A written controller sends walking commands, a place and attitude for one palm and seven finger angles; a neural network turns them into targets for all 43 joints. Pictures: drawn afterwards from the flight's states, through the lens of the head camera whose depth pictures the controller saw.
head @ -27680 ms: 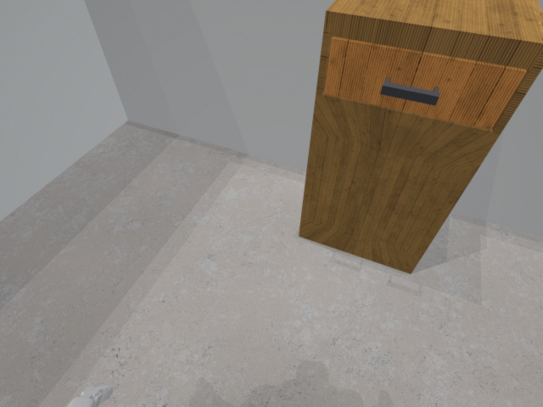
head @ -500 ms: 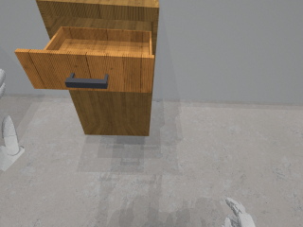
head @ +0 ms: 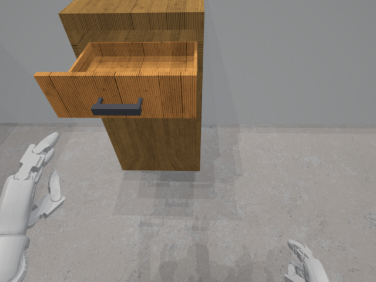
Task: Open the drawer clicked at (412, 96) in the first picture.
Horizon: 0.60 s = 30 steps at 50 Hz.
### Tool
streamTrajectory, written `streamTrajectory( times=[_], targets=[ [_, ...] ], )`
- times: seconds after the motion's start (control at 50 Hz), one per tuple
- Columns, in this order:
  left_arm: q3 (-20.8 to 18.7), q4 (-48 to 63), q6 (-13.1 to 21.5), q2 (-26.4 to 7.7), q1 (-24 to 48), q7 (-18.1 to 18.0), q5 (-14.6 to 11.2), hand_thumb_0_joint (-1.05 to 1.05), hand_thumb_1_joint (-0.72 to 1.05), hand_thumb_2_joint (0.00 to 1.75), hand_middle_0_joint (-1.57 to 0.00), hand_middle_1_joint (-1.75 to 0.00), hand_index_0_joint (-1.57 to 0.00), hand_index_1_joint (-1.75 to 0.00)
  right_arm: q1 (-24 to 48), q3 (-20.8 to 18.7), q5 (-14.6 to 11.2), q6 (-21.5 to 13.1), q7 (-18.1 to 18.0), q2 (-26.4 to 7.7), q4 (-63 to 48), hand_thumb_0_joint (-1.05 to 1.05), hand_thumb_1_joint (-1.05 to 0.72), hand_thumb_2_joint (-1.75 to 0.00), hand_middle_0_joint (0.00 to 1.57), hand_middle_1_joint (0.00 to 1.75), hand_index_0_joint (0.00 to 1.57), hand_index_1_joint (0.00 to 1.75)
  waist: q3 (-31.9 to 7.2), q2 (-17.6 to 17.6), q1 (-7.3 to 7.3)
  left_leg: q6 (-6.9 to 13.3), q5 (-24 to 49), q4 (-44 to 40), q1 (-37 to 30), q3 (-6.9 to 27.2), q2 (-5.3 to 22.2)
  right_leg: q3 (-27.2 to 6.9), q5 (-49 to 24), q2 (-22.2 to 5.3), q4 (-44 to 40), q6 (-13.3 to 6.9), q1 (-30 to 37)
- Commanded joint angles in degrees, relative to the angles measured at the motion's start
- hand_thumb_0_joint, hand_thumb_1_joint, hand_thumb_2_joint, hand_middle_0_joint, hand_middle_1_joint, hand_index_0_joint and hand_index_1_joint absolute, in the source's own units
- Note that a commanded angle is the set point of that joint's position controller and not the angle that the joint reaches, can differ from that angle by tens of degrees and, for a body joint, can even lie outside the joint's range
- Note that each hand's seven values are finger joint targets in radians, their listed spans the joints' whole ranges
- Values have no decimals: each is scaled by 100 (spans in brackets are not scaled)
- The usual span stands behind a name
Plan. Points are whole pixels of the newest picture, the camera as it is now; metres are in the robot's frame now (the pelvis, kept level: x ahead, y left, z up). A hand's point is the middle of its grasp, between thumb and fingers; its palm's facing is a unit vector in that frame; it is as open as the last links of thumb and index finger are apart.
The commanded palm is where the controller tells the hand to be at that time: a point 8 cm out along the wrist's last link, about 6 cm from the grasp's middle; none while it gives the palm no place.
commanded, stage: let the arm hang, fingers relaxed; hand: left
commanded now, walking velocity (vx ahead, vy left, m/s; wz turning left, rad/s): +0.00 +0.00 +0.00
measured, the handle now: (118, 105) +0.57 +0.25 +0.05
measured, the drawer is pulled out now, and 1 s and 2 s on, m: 0.30 0.30 0.30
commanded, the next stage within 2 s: look to check the result in 1.02 s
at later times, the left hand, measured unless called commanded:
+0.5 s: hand out of the picture -0.08 +0.20 -0.16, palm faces +0.02 -0.97 -0.24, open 7.3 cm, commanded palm none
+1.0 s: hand out of the picture +0.04 +0.19 -0.16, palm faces +0.00 -0.97 -0.25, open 7.4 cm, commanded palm none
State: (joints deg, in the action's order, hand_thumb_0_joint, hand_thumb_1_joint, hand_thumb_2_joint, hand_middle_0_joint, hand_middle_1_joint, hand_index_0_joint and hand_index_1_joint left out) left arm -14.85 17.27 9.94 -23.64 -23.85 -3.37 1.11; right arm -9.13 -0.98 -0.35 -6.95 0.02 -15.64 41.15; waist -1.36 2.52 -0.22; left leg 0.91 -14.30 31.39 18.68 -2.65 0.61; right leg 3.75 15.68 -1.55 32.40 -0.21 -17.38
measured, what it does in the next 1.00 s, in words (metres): stands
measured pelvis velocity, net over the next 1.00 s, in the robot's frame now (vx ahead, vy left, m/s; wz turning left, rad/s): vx -0.01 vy -0.01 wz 0.00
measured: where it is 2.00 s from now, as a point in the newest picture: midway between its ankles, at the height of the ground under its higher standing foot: outside the picture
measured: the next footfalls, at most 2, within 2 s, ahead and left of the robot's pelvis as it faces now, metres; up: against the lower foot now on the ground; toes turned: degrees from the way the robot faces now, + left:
none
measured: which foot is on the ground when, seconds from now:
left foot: down 0.00-1.00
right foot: down 0.00-1.00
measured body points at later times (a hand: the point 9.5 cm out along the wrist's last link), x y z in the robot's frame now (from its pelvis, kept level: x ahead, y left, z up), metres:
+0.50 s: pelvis -0.03 -0.01 +0.01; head +0.00 +0.00 +0.46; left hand -0.08 +0.25 -0.15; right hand -0.04 -0.25 -0.15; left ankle +0.02 +0.11 -0.73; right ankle +0.00 -0.12 -0.73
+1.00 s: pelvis -0.01 -0.01 +0.01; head +0.00 -0.01 +0.46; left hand +0.04 +0.25 -0.14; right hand +0.01 -0.26 -0.15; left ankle +0.02 +0.11 -0.73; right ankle +0.00 -0.12 -0.73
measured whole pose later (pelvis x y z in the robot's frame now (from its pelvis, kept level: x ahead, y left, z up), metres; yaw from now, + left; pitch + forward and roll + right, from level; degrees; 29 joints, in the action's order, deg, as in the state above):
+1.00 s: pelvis -0.01 -0.01 +0.01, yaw +0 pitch -2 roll +0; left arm -0.7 -62.7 0.5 -12.5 -10.1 -0.7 1.1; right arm -12.2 -0.8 1.0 0.2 -0.9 -12.5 63.4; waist 3.6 0.8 0.7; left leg 0.3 -8.6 21.7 11.0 -1.7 0.3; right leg 2.5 11.1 -0.7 22.7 -0.4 -9.6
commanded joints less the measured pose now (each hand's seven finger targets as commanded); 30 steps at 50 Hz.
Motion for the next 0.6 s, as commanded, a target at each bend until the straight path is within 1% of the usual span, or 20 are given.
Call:
streamTrajectory(
  times=[0.0,0.02,0.04,0.06,0.08,0.1,0.12,0.14,0.16,0.18,0.2,0.22,0.26,0.28,0.3,0.32,0.38,0.48,0.5,0.58],
  targets=[
    [879,-2728,-931,156,202,312,129,0,90,90,-20,-30,-20,-30,79,-286,101,244,38,-980,-126,0,-90,-90,20,30,20,30,-403,-350,97,595,2463,-530,53,1270,1167,-439,425,-24,725,-56,-54],
    [893,-3087,-934,140,138,315,128,0,90,90,-20,-30,-20,-30,164,-227,127,296,16,-949,-112,0,-90,-90,20,30,20,30,-464,-635,-14,559,2126,-430,288,1194,1067,-462,-31,-101,376,-73,369],
    [894,-3478,-932,4,157,323,154,0,90,90,-20,-30,-20,-30,202,-190,134,329,5,-888,-79,0,-90,-90,20,30,20,30,-511,-1156,-86,366,1694,-148,352,923,722,-663,-876,-296,-60,-142,678],
    [891,-3861,-931,-220,289,320,174,0,90,90,-20,-30,-20,-30,153,-185,113,386,-7,-804,-70,0,-90,-90,20,30,20,30,-565,-1747,-40,179,1061,221,173,592,315,-1118,-1455,-697,-511,-277,655],
    [907,-4222,-948,-379,502,322,161,0,90,90,-20,-30,-20,-30,74,-183,111,484,-9,-741,-10,0,-90,-90,20,30,20,30,-418,-2183,38,72,183,409,64,388,28,-1377,-1515,-1055,-887,-472,404],
    [971,-4570,-983,-356,758,305,131,0,90,90,-20,-30,-20,-30,-2,-183,144,584,-7,-697,106,0,-90,-90,20,30,20,30,-226,-2007,112,29,-360,532,-52,304,-57,-1383,-1200,-1156,-1045,-656,147],
    [1053,-4873,-1020,-263,889,291,99,0,90,90,-20,-30,-20,-30,-60,-150,170,649,-13,-601,254,0,-90,-90,20,30,20,30,-79,-1580,142,17,-495,497,-177,272,-44,-1402,-998,-1119,-1098,-704,17],
    [1130,-5135,-1039,-181,994,280,71,0,90,90,-20,-30,-20,-30,-128,-107,174,689,-12,-510,394,0,-90,-90,20,30,20,30,40,-1073,186,7,-163,308,-412,271,15,-1337,-668,-1022,-1145,-651,-185],
    [1195,-5390,-1055,-93,1052,273,44,0,90,90,-20,-30,-20,-30,-225,-60,168,713,-7,-393,529,0,-90,-90,20,30,20,30,131,-652,221,6,287,57,-610,331,83,-1211,-277,-872,-1141,-538,-339],
    [1247,-5635,-1056,3,1036,271,12,0,90,90,-20,-30,-20,-30,-261,-26,155,721,-9,-355,650,0,-90,-90,20,30,20,30,191,-152,221,24,569,-216,-716,488,198,-1098,31,-682,-1091,-422,-385],
    [1275,-5867,-1058,69,951,257,-2,0,90,90,-20,-30,-20,-30,-258,-3,152,736,-15,-395,734,0,-90,-90,20,30,20,30,203,171,154,59,549,-530,-619,703,375,-919,360,-466,-1083,-298,-224],
    [1289,-6119,-1068,159,828,256,-16,0,90,90,-20,-30,-20,-30,-236,-1,151,739,-30,-385,843,0,-90,-90,20,30,20,30,362,431,88,88,187,-788,-300,809,449,-847,495,-373,-1120,-236,-4],
    [1247,-6576,-1056,275,599,246,-24,0,90,90,-20,-30,-20,-30,-290,-17,168,757,-68,-362,1017,0,-90,-90,20,30,20,30,367,792,13,89,-505,-1049,-47,857,428,-842,584,-324,-1226,-262,323],
    [1250,-6760,-1049,264,520,247,-29,0,90,90,-20,-30,-20,-30,-373,-25,160,758,-80,-333,1114,0,-90,-90,20,30,20,30,267,811,10,88,-671,-1136,-71,866,422,-815,555,-318,-1245,-277,441],
    [1260,-6915,-1029,235,480,243,-33,0,90,90,-20,-30,-20,-30,-446,-38,142,765,-94,-372,1187,0,-90,-90,20,30,20,30,244,700,-10,92,-606,-1149,-139,869,449,-803,477,-317,-1330,-295,528],
    [1261,-7044,-1015,249,464,247,-36,0,90,90,-20,-30,-20,-30,-553,-51,137,759,-105,-349,1272,0,-90,-90,20,30,20,30,117,484,17,88,-599,-1131,-223,850,444,-813,490,-333,-1391,-296,586],
    [1257,-7353,-982,242,490,243,-43,0,90,90,-20,-30,-20,-30,-801,-98,126,738,-131,-376,1512,0,-90,-90,20,30,20,30,41,182,60,93,-488,-1153,-467,825,459,-755,551,-370,-1485,-312,515],
    [1269,-7710,-1008,332,475,215,-25,0,90,90,-20,-30,-20,-30,-954,-129,135,759,-153,-355,1765,0,-90,-90,20,30,20,30,641,-98,68,123,-789,-1437,-304,912,519,-644,731,-316,-1516,-285,220],
    [1259,-7750,-1008,327,431,209,-19,0,90,90,-20,-30,-20,-30,-979,-137,126,759,-149,-347,1792,0,-90,-90,20,30,20,30,629,-158,40,139,-817,-1458,-315,916,530,-637,796,-314,-1529,-281,225],
    [1250,-7843,-997,308,495,196,-16,0,90,90,-20,-30,-20,-30,-979,-150,139,736,-147,-337,1895,0,-90,-90,20,30,20,30,652,-266,60,139,-708,-1495,-376,903,510,-660,721,-338,-1496,-267,211]
  ],
)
